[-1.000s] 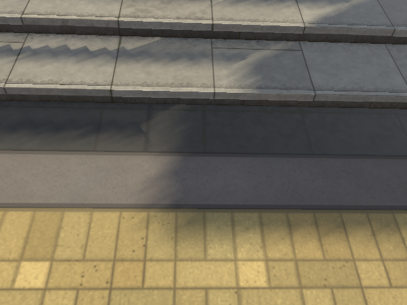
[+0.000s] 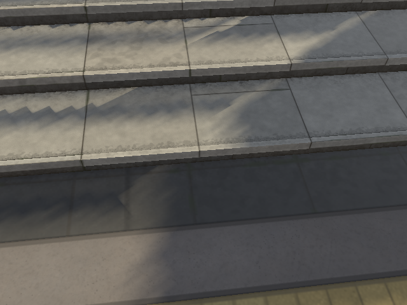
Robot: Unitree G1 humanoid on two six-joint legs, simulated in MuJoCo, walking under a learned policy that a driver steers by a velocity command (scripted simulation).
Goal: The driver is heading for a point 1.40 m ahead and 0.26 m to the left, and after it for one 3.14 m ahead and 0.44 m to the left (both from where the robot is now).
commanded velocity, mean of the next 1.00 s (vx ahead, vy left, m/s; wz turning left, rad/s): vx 0.50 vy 0.00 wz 0.00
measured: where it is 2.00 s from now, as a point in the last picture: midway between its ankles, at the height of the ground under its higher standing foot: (189, 135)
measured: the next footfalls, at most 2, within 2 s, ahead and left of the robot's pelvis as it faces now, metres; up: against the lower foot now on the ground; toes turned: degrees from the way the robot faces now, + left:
right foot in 0.22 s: +0.31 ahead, -0.15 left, +0.00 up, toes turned -2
left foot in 0.70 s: +0.54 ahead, +0.07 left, +0.00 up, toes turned +4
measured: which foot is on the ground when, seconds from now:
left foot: down 0.00-0.22, up 0.24-0.68, down 0.70-1.00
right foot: up 0.00-0.20, down 0.22-0.72, up 0.74-1.00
